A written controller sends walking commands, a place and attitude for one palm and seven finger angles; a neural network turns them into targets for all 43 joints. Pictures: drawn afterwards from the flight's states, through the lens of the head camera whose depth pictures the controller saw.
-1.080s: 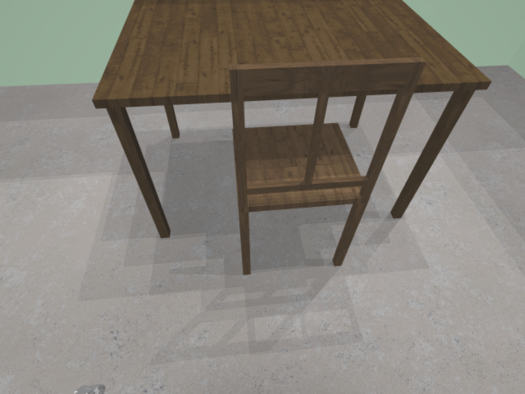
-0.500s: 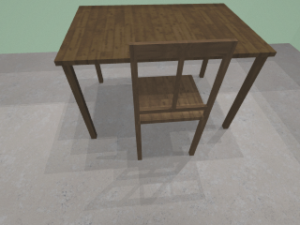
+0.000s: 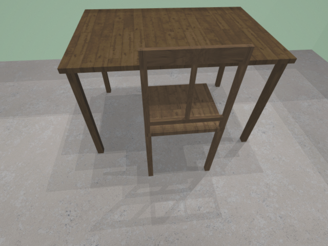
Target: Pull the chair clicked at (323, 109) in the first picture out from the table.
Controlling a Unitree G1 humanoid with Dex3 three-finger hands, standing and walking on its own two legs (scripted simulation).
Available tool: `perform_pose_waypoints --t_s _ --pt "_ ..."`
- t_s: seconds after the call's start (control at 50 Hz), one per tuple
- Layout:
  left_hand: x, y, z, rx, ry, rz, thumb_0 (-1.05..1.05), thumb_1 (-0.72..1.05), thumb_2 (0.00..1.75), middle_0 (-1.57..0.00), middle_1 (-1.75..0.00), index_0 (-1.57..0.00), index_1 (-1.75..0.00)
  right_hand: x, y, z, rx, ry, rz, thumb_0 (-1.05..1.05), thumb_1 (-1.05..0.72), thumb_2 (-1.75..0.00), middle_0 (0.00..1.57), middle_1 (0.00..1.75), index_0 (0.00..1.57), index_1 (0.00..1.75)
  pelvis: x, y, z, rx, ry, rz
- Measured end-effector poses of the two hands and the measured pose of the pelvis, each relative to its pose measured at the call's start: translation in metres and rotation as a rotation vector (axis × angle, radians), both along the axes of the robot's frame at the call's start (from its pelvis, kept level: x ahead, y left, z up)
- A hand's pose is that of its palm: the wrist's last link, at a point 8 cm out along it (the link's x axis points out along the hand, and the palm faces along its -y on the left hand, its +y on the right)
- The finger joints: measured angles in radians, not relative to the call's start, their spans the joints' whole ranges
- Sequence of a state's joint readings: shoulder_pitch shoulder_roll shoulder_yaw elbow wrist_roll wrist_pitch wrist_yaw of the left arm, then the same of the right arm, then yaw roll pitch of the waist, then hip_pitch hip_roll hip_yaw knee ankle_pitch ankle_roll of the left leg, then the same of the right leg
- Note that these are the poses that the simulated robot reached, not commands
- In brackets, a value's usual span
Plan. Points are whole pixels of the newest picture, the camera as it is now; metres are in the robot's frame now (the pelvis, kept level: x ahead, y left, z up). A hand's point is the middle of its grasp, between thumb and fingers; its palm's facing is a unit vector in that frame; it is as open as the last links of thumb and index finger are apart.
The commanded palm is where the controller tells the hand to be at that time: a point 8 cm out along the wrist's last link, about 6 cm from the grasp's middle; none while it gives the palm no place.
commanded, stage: look at it before walking up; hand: left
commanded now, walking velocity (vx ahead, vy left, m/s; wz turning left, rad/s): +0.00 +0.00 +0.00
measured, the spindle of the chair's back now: (190, 94) +0.74 -0.07 -0.08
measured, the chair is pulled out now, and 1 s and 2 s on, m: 0.00 0.00 0.00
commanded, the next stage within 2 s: walk to a spot facing it in 0.36 s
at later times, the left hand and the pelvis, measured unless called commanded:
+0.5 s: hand out of the picture +0.05 +0.22 -0.17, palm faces -0.01 -0.96 -0.28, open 7.4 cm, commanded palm none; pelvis +0.00 +0.00 +0.00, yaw +0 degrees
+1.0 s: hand out of the picture +0.05 +0.16 -0.17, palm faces -0.15 -0.96 -0.25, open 7.4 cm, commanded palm none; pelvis -0.02 -0.02 -0.01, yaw -14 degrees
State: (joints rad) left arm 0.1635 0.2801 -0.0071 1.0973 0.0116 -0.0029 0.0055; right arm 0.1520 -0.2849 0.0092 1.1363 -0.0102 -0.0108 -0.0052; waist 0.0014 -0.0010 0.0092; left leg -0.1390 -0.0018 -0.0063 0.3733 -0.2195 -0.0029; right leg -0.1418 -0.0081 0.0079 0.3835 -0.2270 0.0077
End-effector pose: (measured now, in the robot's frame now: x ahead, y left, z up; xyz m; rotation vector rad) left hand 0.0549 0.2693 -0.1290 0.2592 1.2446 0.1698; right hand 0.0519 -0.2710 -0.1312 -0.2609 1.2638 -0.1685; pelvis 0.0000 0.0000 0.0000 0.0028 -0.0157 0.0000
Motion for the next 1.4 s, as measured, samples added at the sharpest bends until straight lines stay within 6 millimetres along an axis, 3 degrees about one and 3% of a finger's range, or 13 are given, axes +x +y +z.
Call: perform_pose_waypoints --t_s 0.6,0.74,0.86,1.04,1.14,1.24,1.3,1.4 --pt "-0.014 -0.001 -0.006 -0.005 0.059 0.015 0.00 0.91 0.90 -0.20 -0.30 -0.20 -0.30 -0.005 0.008 -0.003 0.003 -0.001 -0.039 0.01 -0.91 -0.89 0.20 0.30 0.20 0.30 0.001 0.002 -0.002 0.002 0.005 -0.041" --pt "-0.009 -0.015 -0.016 -0.020 0.084 -0.040 0.00 0.91 0.90 -0.20 -0.30 -0.20 -0.30 -0.023 0.013 -0.015 0.038 -0.040 -0.132 0.00 -0.91 -0.89 0.20 0.30 0.20 0.30 -0.007 -0.004 -0.012 0.025 0.001 -0.123" --pt "-0.001 -0.040 -0.018 -0.012 0.058 -0.090 0.00 0.91 0.90 -0.20 -0.30 -0.20 -0.30 -0.049 0.000 -0.037 0.076 -0.023 -0.209 0.01 -0.91 -0.89 0.21 0.30 0.20 0.30 -0.012 -0.020 -0.024 0.016 -0.011 -0.179" --pt "0.001 -0.061 -0.003 -0.035 0.073 -0.144 0.00 0.91 0.90 -0.20 -0.30 -0.20 -0.30 -0.057 -0.010 -0.016 0.065 -0.048 -0.283 0.01 -0.91 -0.89 0.20 0.30 0.20 0.30 -0.017 -0.022 -0.006 0.032 0.023 -0.268" --pt "0.015 -0.052 -0.002 -0.034 0.083 -0.205 0.00 0.91 0.90 -0.21 -0.30 -0.20 -0.30 -0.050 -0.008 -0.005 0.042 -0.121 -0.334 0.01 -0.91 -0.89 0.20 0.30 0.20 0.30 -0.016 -0.012 -0.003 0.039 0.036 -0.344" --pt "0.045 -0.033 -0.009 -0.031 0.065 -0.269 0.00 0.90 0.90 -0.21 -0.30 -0.20 -0.30 -0.049 0.004 0.004 -0.001 -0.189 -0.384 0.01 -0.91 -0.89 0.20 0.30 0.20 0.30 -0.013 0.007 -0.007 0.026 0.046 -0.413" --pt "0.070 -0.024 -0.017 -0.034 0.040 -0.316 0.00 0.91 0.90 -0.20 -0.30 -0.20 -0.30 -0.062 0.015 0.006 -0.031 -0.198 -0.406 0.01 -0.91 -0.89 0.20 0.30 0.20 0.30 -0.014 0.017 -0.013 0.017 0.043 -0.438" --pt "0.110 -0.029 -0.009 -0.041 -0.009 -0.405 0.01 0.91 0.90 -0.20 -0.30 -0.20 -0.30 -0.099 0.032 0.010 -0.028 -0.133 -0.458 0.01 -0.91 -0.89 0.20 0.30 0.20 0.30 -0.014 0.020 -0.006 0.013 0.027 -0.504"
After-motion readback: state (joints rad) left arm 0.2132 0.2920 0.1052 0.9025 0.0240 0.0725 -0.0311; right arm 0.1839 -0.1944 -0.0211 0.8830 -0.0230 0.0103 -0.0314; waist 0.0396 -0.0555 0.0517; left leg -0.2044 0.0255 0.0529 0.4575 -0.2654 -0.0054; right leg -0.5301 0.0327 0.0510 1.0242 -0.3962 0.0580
